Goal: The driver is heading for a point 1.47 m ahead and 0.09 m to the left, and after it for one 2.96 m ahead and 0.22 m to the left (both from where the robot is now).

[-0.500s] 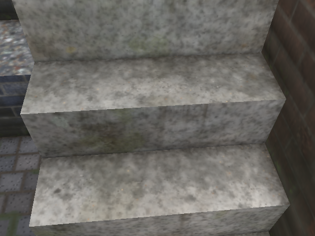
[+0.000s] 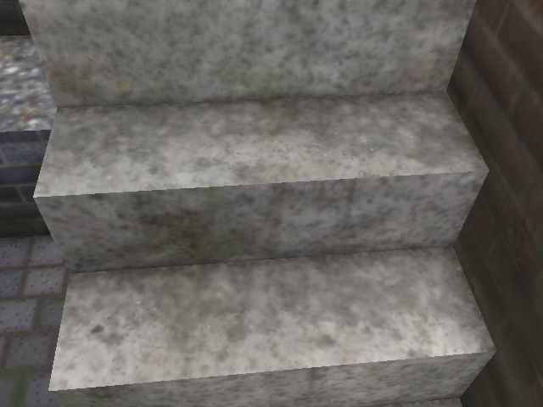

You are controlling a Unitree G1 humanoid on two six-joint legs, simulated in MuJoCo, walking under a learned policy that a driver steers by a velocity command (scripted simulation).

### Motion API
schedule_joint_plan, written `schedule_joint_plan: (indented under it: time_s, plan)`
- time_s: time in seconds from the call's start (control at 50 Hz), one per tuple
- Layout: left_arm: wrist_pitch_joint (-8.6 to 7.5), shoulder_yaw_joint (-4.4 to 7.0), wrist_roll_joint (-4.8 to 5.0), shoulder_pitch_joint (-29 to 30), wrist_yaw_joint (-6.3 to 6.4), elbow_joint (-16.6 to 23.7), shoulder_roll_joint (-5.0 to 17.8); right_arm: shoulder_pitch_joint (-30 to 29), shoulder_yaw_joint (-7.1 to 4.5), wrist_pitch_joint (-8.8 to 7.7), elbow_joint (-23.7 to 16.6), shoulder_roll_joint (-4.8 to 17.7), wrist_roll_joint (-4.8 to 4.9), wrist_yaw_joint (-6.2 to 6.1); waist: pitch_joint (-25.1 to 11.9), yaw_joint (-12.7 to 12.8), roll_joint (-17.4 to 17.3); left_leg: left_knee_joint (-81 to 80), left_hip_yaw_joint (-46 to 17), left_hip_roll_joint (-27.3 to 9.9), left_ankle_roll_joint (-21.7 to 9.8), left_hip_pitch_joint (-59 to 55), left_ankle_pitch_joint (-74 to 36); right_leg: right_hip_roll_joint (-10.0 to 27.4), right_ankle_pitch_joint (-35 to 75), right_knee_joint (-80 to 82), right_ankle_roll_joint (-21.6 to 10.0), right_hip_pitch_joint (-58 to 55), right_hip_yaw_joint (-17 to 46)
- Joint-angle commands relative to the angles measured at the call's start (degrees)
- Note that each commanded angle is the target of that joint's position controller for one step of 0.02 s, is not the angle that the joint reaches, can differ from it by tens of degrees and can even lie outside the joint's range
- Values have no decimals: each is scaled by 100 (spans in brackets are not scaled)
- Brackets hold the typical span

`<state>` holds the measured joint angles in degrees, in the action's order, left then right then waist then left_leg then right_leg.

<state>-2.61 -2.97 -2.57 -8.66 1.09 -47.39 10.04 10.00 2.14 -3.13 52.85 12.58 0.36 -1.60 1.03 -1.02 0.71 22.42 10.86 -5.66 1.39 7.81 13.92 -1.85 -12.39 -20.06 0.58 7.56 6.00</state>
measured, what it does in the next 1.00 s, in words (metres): stands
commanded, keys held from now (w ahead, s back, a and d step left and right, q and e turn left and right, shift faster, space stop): w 1.00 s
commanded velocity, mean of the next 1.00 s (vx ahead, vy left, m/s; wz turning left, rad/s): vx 0.50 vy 0.00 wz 0.00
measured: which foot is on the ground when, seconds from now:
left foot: down 0.00-1.00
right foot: down 0.00-1.00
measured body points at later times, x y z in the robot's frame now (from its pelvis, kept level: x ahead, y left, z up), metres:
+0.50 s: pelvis +0.00 +0.01 +0.00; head +0.01 +0.02 +0.45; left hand +0.14 +0.22 -0.13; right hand +0.12 -0.24 -0.12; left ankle -0.02 +0.12 -0.75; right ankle -0.02 -0.13 -0.75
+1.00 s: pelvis +0.00 +0.01 +0.00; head +0.01 +0.02 +0.45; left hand +0.13 +0.22 -0.13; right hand +0.11 -0.23 -0.12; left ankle -0.03 +0.12 -0.75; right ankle -0.02 -0.13 -0.75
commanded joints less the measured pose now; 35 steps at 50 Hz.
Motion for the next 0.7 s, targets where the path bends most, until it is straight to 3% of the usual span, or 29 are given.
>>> schedule_joint_plan:
  time_s: [0.02,0.12,0.14,0.18,0.3,0.34,0.7]
  plan:
    - [-75,86,2,161,12,340,404,-102,-124,-75,-297,606,2,-19,-318,17,-33,-276,-442,-436,-115,-424,-1200,526,1394,263,-174,268,292]
    - [-77,79,1,214,11,340,401,-129,-130,-99,-293,623,5,-3,-324,14,-65,-299,-458,-454,-118,-424,-1259,541,1369,274,-153,269,276]
    - [-69,68,38,176,33,336,397,-241,-116,-98,-344,635,-26,-7,-282,53,-79,-267,-514,-496,-139,-415,-1473,541,1413,227,-186,290,242]
    - [-79,76,-1,220,12,334,415,-147,-122,-104,-297,609,10,1,-360,6,-56,-295,-461,-454,-118,-448,-1265,547,1372,281,-144,268,272]
    - [-77,59,40,206,28,328,398,-305,-111,-103,-342,631,-32,-4,-324,50,-64,-276,-530,-504,-138,-443,-1538,561,1427,250,-155,287,227]
    - [-84,68,1,246,7,328,418,-215,-117,-107,-295,608,5,4,-392,5,-50,-308,-477,-461,-115,-469,-1312,566,1381,305,-116,264,258]
    - [-84,66,19,214,-13,295,442,-297,-120,-107,-239,602,-7,10,-382,21,-43,-356,-525,-458,-109,-475,-1359,607,1382,374,-57,233,210]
